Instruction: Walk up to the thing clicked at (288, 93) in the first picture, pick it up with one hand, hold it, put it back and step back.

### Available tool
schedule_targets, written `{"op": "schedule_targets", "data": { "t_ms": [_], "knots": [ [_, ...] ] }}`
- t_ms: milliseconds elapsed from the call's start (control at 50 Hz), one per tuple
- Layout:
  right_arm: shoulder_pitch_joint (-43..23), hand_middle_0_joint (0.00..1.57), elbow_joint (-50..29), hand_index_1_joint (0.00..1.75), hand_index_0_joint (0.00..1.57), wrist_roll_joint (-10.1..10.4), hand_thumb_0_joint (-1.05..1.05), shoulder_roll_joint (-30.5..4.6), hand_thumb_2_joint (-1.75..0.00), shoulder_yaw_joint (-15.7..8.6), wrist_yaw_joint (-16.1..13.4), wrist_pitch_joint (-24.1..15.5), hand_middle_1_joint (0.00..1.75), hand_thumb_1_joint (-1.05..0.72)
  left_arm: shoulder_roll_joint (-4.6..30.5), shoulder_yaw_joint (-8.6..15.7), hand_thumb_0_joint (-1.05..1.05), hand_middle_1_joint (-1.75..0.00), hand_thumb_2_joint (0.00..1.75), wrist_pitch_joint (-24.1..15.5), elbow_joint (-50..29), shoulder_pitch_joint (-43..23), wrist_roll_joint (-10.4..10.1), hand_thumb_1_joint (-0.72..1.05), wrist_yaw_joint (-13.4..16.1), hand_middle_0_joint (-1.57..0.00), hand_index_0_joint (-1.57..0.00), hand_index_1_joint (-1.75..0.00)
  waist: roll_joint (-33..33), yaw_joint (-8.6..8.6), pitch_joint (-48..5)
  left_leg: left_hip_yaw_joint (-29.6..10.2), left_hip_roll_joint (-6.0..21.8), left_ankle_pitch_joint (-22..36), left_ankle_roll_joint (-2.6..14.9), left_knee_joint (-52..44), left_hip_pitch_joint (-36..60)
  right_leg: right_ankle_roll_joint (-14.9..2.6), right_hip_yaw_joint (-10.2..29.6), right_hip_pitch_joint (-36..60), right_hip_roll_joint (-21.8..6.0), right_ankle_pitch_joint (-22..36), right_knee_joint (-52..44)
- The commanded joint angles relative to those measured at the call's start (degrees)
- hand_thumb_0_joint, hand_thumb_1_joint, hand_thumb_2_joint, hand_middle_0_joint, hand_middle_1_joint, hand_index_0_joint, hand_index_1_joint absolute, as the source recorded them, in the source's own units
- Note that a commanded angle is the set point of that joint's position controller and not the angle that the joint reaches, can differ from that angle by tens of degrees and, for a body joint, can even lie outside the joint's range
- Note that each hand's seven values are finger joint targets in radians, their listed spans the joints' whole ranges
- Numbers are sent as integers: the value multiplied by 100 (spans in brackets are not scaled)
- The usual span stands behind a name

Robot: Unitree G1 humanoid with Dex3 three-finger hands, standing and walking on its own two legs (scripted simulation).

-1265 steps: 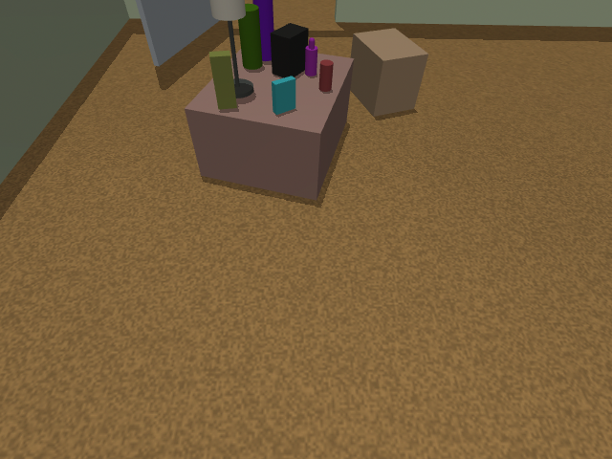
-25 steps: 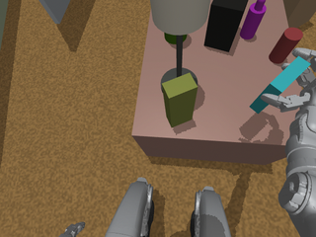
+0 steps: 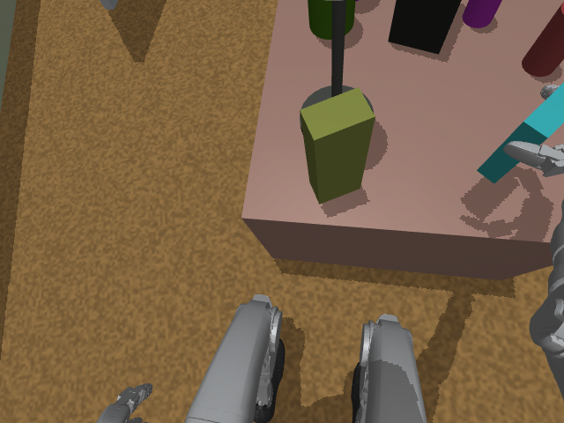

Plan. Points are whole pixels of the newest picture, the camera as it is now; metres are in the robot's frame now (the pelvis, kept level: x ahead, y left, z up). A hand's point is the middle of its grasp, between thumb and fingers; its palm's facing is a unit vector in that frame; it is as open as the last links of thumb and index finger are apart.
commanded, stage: lower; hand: right
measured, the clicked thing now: (531, 132) +0.52 -0.27 -0.02
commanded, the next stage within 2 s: open in 0.86 s
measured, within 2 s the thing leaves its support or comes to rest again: rests again in 0.98 s
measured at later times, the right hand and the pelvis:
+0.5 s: hand (535, 140) +0.52 -0.28 -0.04, palm faces +0.29 +0.96 -0.01, open 12.7 cm; pelvis -0.02 +0.00 -0.07, yaw +1 degrees
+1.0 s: hand (525, 147) +0.52 -0.28 -0.06, palm faces +0.30 +0.96 -0.01, open 12.7 cm; pelvis -0.02 +0.00 -0.09, yaw +0 degrees
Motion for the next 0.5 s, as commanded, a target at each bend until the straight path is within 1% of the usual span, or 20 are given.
{"op": "schedule_targets", "data": {
  "t_ms": [0,40,60,100,140,160,180,200,220,240,260,300,340,360,380,400,420,440,460,480],
  "knots": [
    [-2322,86,-1397,99,91,104,0,-1593,-88,-93,129,-526,99,28,1151,394,0,-29,93,-87,-276,880,20,87,70,-20,-19,-31,-1256,-28,-3358,-36,-82,1165,325,-486,1184,-109,75,2259,0,1603,-871],
    [-2252,87,-1410,99,92,72,0,-1733,-88,-188,165,-531,99,26,1164,380,0,-29,93,-77,-277,917,24,86,57,-20,-18,-31,-1303,-38,-3444,-8,-76,1170,327,-362,1113,-88,104,2221,9,1653,-801],
    [-2365,88,-1578,100,92,69,0,-1854,-89,-234,161,-532,100,24,1186,370,0,-29,93,-77,-324,890,18,86,60,-20,-18,-31,-1364,-105,-3714,-9,-73,1156,325,-308,1139,-86,111,2310,11,1665,-763],
    [-2344,89,-1560,102,93,101,0,-1726,-91,-242,161,-477,101,23,1193,380,0,-29,94,-65,-327,939,15,86,61,-20,-18,-31,-1353,-57,-3851,14,-77,1186,319,-233,1108,-79,111,2348,16,1735,-667],
    [-2504,92,-1687,106,97,143,0,-1737,-95,-272,147,-423,106,21,1230,399,0,-29,94,-49,-283,971,12,86,67,-20,-18,-31,-1416,-6,-3983,11,-66,1257,309,-173,1115,-77,80,2312,29,1785,-553],
    [-2440,94,-1638,108,99,124,0,-1801,-98,-302,127,-373,108,21,1250,395,0,-29,94,-40,-279,977,9,85,73,-20,-18,-31,-1438,-25,-3978,28,-67,1239,313,-112,1050,-66,89,2304,27,1801,-530],
    [-2519,94,-1710,109,99,103,0,-1803,-98,-225,120,-342,109,21,1278,415,0,-29,94,-33,-290,938,1,86,79,-20,-18,-31,-1503,-45,-3971,13,-62,1156,314,-91,954,-74,75,2264,31,1692,-489],
    [-2591,96,-1723,110,100,72,0,-1778,-99,-190,105,-313,110,20,1265,423,0,-29,94,-27,-234,985,6,86,85,-20,-18,-31,-1460,32,-3883,19,-60,1107,307,-88,940,-74,58,2122,37,1589,-464],
    [-2423,97,-1584,112,102,52,0,-1720,-101,-208,88,-268,112,19,1273,421,0,-29,94,-20,-221,1004,2,85,75,-20,-18,-31,-1376,23,-3831,40,-53,1128,307,5,902,-57,92,2076,30,1622,-451],
    [-2693,98,-1999,113,103,23,0,-1909,-102,-206,61,-297,113,19,1313,486,0,-29,94,-13,-215,1000,9,86,84,-20,-18,-31,-1489,-67,-4034,0,-55,1078,314,-9,967,-85,28,1982,44,1514,-389],
    [-2659,98,-1807,114,103,11,0,-1911,-103,-223,38,-266,114,20,1274,433,0,-29,94,-6,-197,995,-8,85,93,-20,-18,-31,-1375,-10,-3892,4,-52,979,302,12,899,-91,15,1863,52,1372,-346],
    [-2457,100,-1715,116,105,18,0,-1860,-104,-215,15,-213,115,19,1289,450,0,-29,94,1,-223,976,-19,86,95,-20,-18,-31,-1257,-19,-3809,10,-49,982,301,65,916,-103,-7,1657,53,1323,-292],
    [-2393,101,-1625,117,106,56,0,-1757,-105,-249,-4,-181,117,21,1184,371,0,-29,94,7,-197,993,-29,85,83,-20,-18,-31,-1177,-7,-3657,29,-41,1099,305,187,774,-95,-2,1574,46,1481,-203],
    [-2310,100,-1511,116,105,55,0,-1721,-104,-200,2,-164,116,19,1193,363,0,-29,94,18,-209,952,-32,86,78,-20,-18,-31,-1131,-20,-3547,31,-42,1037,313,225,648,-107,11,1489,43,1439,-172],
    [-2560,101,-1855,117,107,43,0,-1875,-106,-274,1,-183,117,19,1216,399,0,-29,94,28,-196,985,-19,86,81,-20,-18,-31,-1278,-32,-3714,14,-37,1080,315,259,646,-95,-6,1561,43,1491,-119],
    [-2380,103,-1559,118,108,13,0,-1830,-107,-243,9,-122,118,17,1306,450,0,-29,94,33,-206,1002,-22,86,83,-20,-18,-31,-1276,-1,-3717,19,-37,1064,307,257,682,-104,-9,1533,56,1450,-107],
    [-2306,103,-1495,119,108,6,0,-1720,-107,-183,22,-91,119,18,1183,374,0,-29,94,42,-242,1006,-26,85,65,-20,-18,-31,-1096,31,-3587,12,-23,1147,295,262,837,-126,-49,1279,62,1425,-77],
    [-2276,102,-1433,117,107,-4,0,-1777,-106,-221,25,-84,117,19,1171,364,0,-29,94,58,-233,979,-30,85,61,-20,-18,-31,-981,25,-3514,-11,-26,1040,280,244,855,-147,-70,1054,67,1246,-38],
    [-2423,100,-1616,116,106,-6,0,-1788,-105,-216,42,-81,116,19,1212,393,0,-29,94,54,-250,994,-45,85,67,-20,-18,-31,-1009,55,-3586,-5,-14,1037,278,282,804,-138,-58,1098,67,1254,-34],
    [-2533,101,-1645,117,106,3,0,-1799,-105,-194,47,-70,117,19,1210,378,0,-29,94,50,-278,930,-51,85,65,-20,-18,-31,-1147,4,-3603,-2,-22,867,302,327,648,-133,-45,1108,71,1106,-71]
  ]
}}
